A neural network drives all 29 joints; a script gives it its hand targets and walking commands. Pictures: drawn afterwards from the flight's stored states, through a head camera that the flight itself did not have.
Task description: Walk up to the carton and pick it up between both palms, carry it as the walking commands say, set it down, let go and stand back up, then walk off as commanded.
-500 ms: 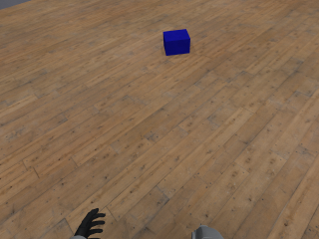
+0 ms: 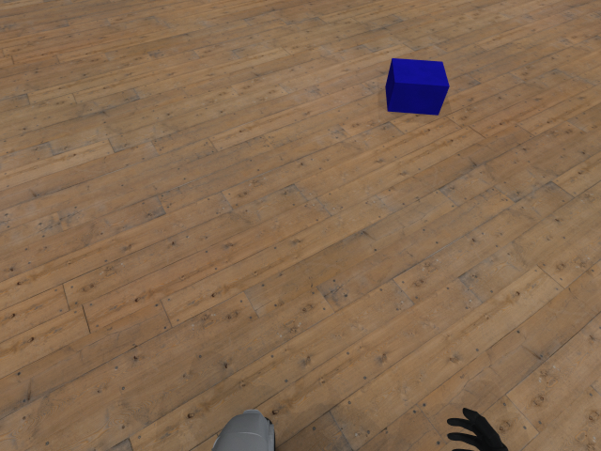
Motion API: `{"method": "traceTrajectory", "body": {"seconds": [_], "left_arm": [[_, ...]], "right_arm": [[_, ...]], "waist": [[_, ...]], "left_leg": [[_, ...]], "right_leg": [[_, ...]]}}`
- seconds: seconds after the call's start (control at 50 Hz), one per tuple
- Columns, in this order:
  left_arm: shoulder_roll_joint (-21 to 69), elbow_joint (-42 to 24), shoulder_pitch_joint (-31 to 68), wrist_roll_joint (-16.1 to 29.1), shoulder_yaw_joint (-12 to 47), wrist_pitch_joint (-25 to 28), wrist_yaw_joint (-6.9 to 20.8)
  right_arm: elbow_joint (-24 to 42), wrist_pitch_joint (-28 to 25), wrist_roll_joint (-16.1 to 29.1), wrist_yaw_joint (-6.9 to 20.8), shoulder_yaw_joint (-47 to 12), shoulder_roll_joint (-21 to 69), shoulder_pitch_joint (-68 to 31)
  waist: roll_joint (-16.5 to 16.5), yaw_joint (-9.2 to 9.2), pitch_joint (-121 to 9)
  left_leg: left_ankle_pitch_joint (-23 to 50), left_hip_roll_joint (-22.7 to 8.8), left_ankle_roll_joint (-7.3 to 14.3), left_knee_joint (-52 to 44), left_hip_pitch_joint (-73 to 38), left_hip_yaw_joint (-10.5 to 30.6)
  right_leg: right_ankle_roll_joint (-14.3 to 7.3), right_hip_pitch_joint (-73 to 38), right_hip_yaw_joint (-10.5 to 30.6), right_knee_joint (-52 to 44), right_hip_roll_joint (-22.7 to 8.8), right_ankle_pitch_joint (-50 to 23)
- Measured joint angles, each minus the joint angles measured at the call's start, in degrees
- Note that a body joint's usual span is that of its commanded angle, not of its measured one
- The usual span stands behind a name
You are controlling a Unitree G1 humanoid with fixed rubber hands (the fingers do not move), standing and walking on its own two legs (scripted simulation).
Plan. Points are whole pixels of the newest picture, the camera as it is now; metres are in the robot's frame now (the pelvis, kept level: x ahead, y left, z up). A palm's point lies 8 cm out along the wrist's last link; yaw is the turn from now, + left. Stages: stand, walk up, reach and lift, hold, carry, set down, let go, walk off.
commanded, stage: walk off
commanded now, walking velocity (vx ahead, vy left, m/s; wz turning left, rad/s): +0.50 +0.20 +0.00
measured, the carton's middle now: (415, 86) +1.99 -0.40 -0.66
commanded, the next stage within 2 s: stand in 1.02 s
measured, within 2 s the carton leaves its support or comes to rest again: neither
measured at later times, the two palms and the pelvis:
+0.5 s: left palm (193, 241) +0.43 +0.27 -0.08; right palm out of the picture +0.14 -0.13 -0.15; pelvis +0.24 +0.07 +0.00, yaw -1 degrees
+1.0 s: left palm (114, 232) +0.46 +0.46 -0.14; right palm (361, 216) +0.56 -0.04 -0.12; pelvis +0.47 +0.20 +0.01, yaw -1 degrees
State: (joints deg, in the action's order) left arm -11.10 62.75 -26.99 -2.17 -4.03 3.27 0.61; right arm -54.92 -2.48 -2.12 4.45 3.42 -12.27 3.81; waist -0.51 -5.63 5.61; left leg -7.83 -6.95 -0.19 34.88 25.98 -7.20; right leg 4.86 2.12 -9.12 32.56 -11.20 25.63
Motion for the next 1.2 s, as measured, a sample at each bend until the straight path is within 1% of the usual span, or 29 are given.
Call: {"method": "traceTrajectory", "body": {"seconds": [0.02, 0.04, 0.06, 0.08, 0.12, 0.16, 0.22, 0.26, 0.34, 0.42, 0.46, 0.48, 0.5, 0.54, 0.56, 0.6, 0.66, 0.74, 0.8, 0.86, 0.88, 0.9, 0.94, 0.96, 1.0, 1.04, 1.1, 1.14, 1.2], "left_arm": [[-0.36, -0.63, 1.24, -0.03, -0.16, -0.29, 0.21], [-0.66, -1.60, 2.84, -0.14, -0.25, -0.67, 0.30], [-1.04, -2.62, 4.62, -0.21, -0.26, -0.99, 0.31], [-1.54, -3.64, 6.52, -0.20, -0.32, -1.16, 0.40], [-2.64, -5.62, 10.62, -0.06, -0.64, -1.16, 0.64], [-3.51, -7.59, 14.49, -0.14, -0.90, -1.05, 0.64], [-3.81, -9.88, 19.15, -0.34, -1.02, -1.34, 0.26], [-3.16, -11.14, 21.51, -0.14, -0.76, -1.91, 0.08], [-0.53, -13.09, 25.13, 0.59, 0.47, -2.61, 0.32], [2.11, -13.80, 26.69, 1.25, 1.69, -2.21, 0.39], [2.85, -13.65, 26.25, 1.24, 2.10, -1.52, -0.02], [3.02, -13.40, 25.71, 0.89, 2.10, -0.95, -0.42], [3.05, -13.05, 24.72, 0.57, 2.09, -0.48, -0.93], [2.61, -11.64, 21.44, 0.56, 2.08, -0.17, -1.67], [2.23, -10.55, 19.36, 0.64, 1.95, -0.20, -1.79], [1.20, -8.17, 14.94, 0.93, 1.24, -0.29, -1.72], [-0.19, -4.66, 8.86, 1.15, 0.25, -0.16, -1.63], [-0.51, -1.12, 2.74, 0.89, -0.10, -0.08, -1.31], [-0.26, -0.14, 0.60, 0.63, -0.33, -0.15, -0.76], [0.06, -0.57, -0.55, 0.38, -0.58, -0.26, -0.24], [-0.10, -0.78, -0.44, 0.26, -0.69, -0.33, -0.10], [-0.44, -1.10, 0.39, 0.24, -0.83, -0.47, 0.08], [-0.85, -2.84, 3.30, 0.05, -0.90, -1.17, 0.24], [-1.12, -3.82, 5.10, 0.00, -0.83, -1.45, 0.28], [-1.99, -5.73, 9.08, -0.11, -0.92, -1.56, 0.51], [-2.91, -7.77, 13.19, -0.23, -1.14, -1.50, 0.58], [-3.45, -10.34, 18.69, -0.37, -1.20, -1.40, 0.17], [-3.02, -11.79, 21.85, -0.02, -1.04, -1.59, -0.18], [-1.34, -13.52, 25.51, 0.55, -0.27, -2.02, -0.47]], "right_arm": [[-0.19, -0.52, -0.29, -0.54, 0.37, 0.23, 0.02], [-0.40, -0.82, -0.24, -1.23, 0.50, 0.33, 0.44], [-0.81, -0.84, 0.11, -1.95, 0.54, 0.48, 1.18], [-1.29, -0.67, 0.34, -2.51, 0.59, 0.69, 2.20], [-2.22, -0.40, 0.34, -3.24, 0.65, 0.95, 4.86], [-3.37, -0.47, 0.12, -3.71, 0.74, 0.80, 7.74], [-5.33, -0.93, -0.04, -4.36, 0.91, 0.26, 12.26], [-6.59, -1.21, -0.06, -4.67, 0.65, 0.24, 15.16], [-8.92, -1.33, -0.12, -4.60, -0.45, 1.51, 19.50], [-10.43, -1.04, 0.04, -3.63, -1.21, 2.99, 21.61], [-10.86, -1.03, 0.72, -3.46, -1.46, 3.59, 22.64], [-11.12, -1.04, 1.18, -3.45, -1.59, 3.86, 22.83], [-11.20, -0.83, 1.32, -3.52, -1.66, 3.95, 22.22], [-10.33, -0.22, 0.74, -3.57, -1.22, 3.38, 19.85], [-9.66, -0.15, 0.64, -3.49, -1.01, 2.77, 18.49], [-8.15, -0.17, 0.40, -3.11, -0.55, 1.46, 15.45], [-5.31, 0.25, 0.19, -2.29, -0.15, -0.18, 10.69], [-1.35, 1.03, 0.64, -0.95, -0.18, -1.04, 5.02], [0.31, 1.02, 0.66, 0.17, -0.35, -0.63, 2.08], [0.82, 0.51, 0.26, 0.67, -0.32, -0.42, 0.53], [0.63, 0.16, 0.07, 0.52, -0.04, -0.17, 0.15], [0.40, -0.26, -0.22, 0.15, 0.32, 0.31, -0.19], [0.23, -0.89, -0.16, -1.24, 0.46, 0.71, 0.40], [-0.15, -0.82, 0.18, -1.96, 0.49, 0.85, 1.19], [-1.10, -0.42, 0.45, -3.00, 0.52, 1.13, 3.51], [-2.24, -0.34, 0.27, -3.63, 0.53, 1.04, 6.34], [-4.53, -0.91, 0.21, -4.43, 0.70, 0.42, 10.86], [-6.21, -1.40, 0.28, -4.98, 0.44, 0.49, 13.85], [-8.48, -1.67, 0.26, -5.36, -0.28, 1.62, 17.41]], "waist": [[-0.47, 0.31, 0.98], [-0.44, 0.76, 1.85], [-0.38, 1.49, 2.36], [-0.49, 2.44, 2.54], [-0.96, 4.63, 2.29], [-1.38, 6.72, 1.58], [-1.24, 9.29, -0.29], [-0.93, 10.29, -1.60], [0.17, 11.44, -3.18], [1.69, 11.70, -3.90], [2.13, 11.21, -4.66], [2.11, 10.60, -5.16], [2.22, 9.90, -5.29], [2.77, 8.62, -4.70], [3.10, 7.84, -4.56], [3.45, 6.17, -4.32], [3.29, 4.15, -3.47], [2.34, 2.60, -2.13], [1.53, 1.23, -1.17], [1.18, -0.46, -1.09], [0.53, -0.43, -0.78], [-0.60, -0.28, 0.13], [-0.89, 0.63, 1.59], [-0.73, 1.50, 1.82], [-0.82, 3.71, 1.60], [-1.19, 5.92, 0.98], [-0.96, 8.64, -0.35], [-0.66, 9.69, -1.06], [-0.24, 10.41, -1.50]], "left_leg": [[-1.02, 0.75, 1.01, 2.88, 0.16, -0.70], [-2.99, 1.12, 1.82, 4.74, -0.20, -1.20], [-4.69, 1.51, 2.45, 5.25, -1.07, -1.67], [-5.77, 2.04, 2.92, 4.75, -2.23, -2.16], [-6.02, 3.48, 3.45, 2.06, -4.83, -3.15], [-6.08, 5.13, 4.09, -1.11, -7.58, -4.03], [-6.77, 7.20, 4.98, -5.02, -11.54, -4.81], [-7.39, 8.47, 5.35, -7.62, -14.41, -5.26], [-8.85, 10.39, 5.63, -12.19, -20.19, -5.37], [-12.59, 10.63, 5.14, -12.53, -24.47, -5.02], [-16.24, 10.09, 4.60, -8.86, -24.90, -4.61], [-18.12, 9.53, 4.28, -3.83, -23.27, -4.43], [-18.93, 9.05, 3.79, 3.78, -20.34, -3.14], [-16.93, 8.33, 3.34, 19.05, -13.80, 0.70], [-15.01, 7.71, 3.09, 24.04, -10.73, 2.10], [-11.63, 5.80, 2.25, 28.10, -5.48, 3.87], [-8.41, 2.25, 0.59, 25.62, 0.58, 5.37], [-4.91, -1.33, -1.47, 13.38, 4.52, 5.38], [-2.88, -2.39, -2.15, 3.82, 3.79, 3.41], [-2.94, -1.70, -1.57, -2.12, 0.01, 0.83], [-0.27, -0.70, -0.67, -1.91, -0.62, 0.09], [-0.09, 0.45, 0.51, 0.55, -0.64, -0.94], [-3.75, 1.36, 2.21, 4.09, -1.35, -2.16], [-5.22, 1.71, 2.80, 4.23, -2.25, -2.59], [-6.12, 2.89, 3.45, 2.29, -4.66, -3.52], [-6.09, 4.54, 3.99, -0.86, -7.34, -4.42], [-6.37, 6.66, 4.92, -4.97, -11.01, -5.05], [-6.56, 7.80, 5.33, -7.58, -13.52, -5.09], [-6.77, 8.89, 5.34, -11.22, -17.23, -4.81]], "right_leg": [[-1.26, 2.52, 2.59, 7.81, -0.48, 2.57], [-2.25, 5.92, 5.07, 17.01, 0.33, 4.27], [-3.21, 9.47, 6.41, 25.22, 1.33, 4.03], [-4.00, 12.88, 6.87, 31.37, 2.19, 2.78], [-4.96, 18.90, 6.25, 37.35, 3.17, -0.70], [-5.43, 23.45, 5.02, 37.61, 3.56, -3.19], [-5.65, 27.84, 3.22, 34.12, 3.78, -5.39], [-5.54, 29.27, 2.46, 29.94, 3.57, -6.48], [-5.49, 28.67, 1.65, 18.05, 3.37, -7.95], [-6.64, 24.79, 0.35, 7.62, 4.80, -9.56], [-7.64, 21.08, -1.06, 2.43, 6.10, -12.39], [-8.21, 20.37, -1.52, 1.90, 6.09, -15.63], [-8.31, 20.42, -1.79, 3.71, 6.11, -14.80], [-7.88, 18.31, -2.42, 4.77, 6.57, -10.94], [-7.54, 16.83, -2.65, 4.13, 6.85, -9.79], [-6.64, 13.79, -2.80, 1.97, 7.27, -9.07], [-5.52, 9.28, -2.81, -1.62, 7.31, -8.86], [-3.23, 4.13, -2.82, -6.02, 6.19, -8.43], [-1.19, 1.12, -2.75, -7.86, 4.94, -7.29], [0.88, -0.01, -1.59, -5.66, 3.02, -3.93], [0.80, 0.25, -1.00, -2.92, 1.58, -1.83], [-0.65, 1.64, 0.62, 2.36, -0.01, -0.53], [-2.86, 7.71, 5.20, 18.97, 1.12, 3.23], [-3.63, 11.16, 5.97, 26.53, 2.12, 3.01], [-4.68, 17.33, 5.67, 35.45, 3.37, 0.58], [-5.19, 22.13, 4.63, 37.10, 3.77, -2.09], [-5.39, 26.93, 2.95, 34.30, 4.02, -4.27], [-5.10, 28.55, 2.29, 30.60, 4.16, -4.48], [-4.73, 28.81, 1.97, 22.42, 4.68, -6.51]]}}
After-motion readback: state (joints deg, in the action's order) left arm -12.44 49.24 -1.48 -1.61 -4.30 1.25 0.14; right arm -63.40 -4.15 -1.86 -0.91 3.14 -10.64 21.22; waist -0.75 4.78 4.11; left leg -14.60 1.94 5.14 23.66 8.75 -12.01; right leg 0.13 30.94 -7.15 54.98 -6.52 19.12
